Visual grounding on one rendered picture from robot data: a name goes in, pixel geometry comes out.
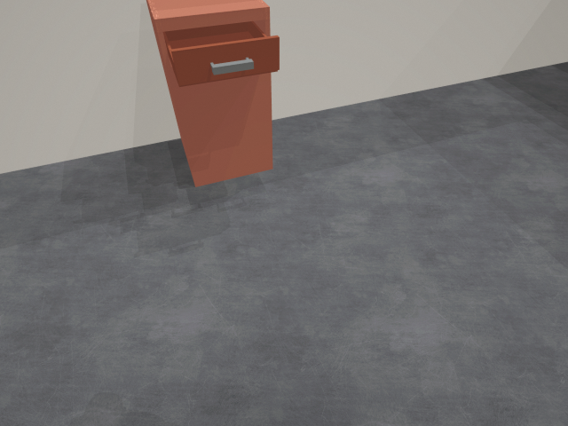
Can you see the drawer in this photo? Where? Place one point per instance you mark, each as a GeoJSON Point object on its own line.
{"type": "Point", "coordinates": [192, 50]}

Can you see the handle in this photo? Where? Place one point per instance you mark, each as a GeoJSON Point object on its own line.
{"type": "Point", "coordinates": [234, 66]}

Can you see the cabinet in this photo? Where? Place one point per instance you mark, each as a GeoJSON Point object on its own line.
{"type": "Point", "coordinates": [225, 126]}

